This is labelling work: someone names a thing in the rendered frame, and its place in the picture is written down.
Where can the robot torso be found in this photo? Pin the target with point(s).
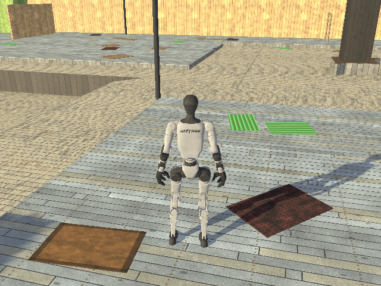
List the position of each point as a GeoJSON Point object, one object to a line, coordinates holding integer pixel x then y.
{"type": "Point", "coordinates": [190, 138]}

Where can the robot left upper arm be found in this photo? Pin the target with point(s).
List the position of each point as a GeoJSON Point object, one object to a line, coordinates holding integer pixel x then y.
{"type": "Point", "coordinates": [169, 136]}

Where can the left robot thigh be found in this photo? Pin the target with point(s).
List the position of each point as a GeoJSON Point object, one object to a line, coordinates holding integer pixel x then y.
{"type": "Point", "coordinates": [176, 180]}

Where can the left robot forearm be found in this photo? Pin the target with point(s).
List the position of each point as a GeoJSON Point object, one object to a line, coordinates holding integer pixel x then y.
{"type": "Point", "coordinates": [162, 161]}

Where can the left robot hand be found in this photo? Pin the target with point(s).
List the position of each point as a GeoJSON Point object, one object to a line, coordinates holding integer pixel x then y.
{"type": "Point", "coordinates": [159, 177]}

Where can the right robot hand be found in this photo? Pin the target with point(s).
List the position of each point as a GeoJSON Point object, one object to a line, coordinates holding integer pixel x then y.
{"type": "Point", "coordinates": [222, 178]}

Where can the robot right upper arm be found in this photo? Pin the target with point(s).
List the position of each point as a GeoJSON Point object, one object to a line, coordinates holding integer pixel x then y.
{"type": "Point", "coordinates": [209, 126]}

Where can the right robot forearm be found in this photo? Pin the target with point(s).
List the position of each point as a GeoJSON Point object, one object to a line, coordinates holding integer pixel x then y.
{"type": "Point", "coordinates": [218, 161]}

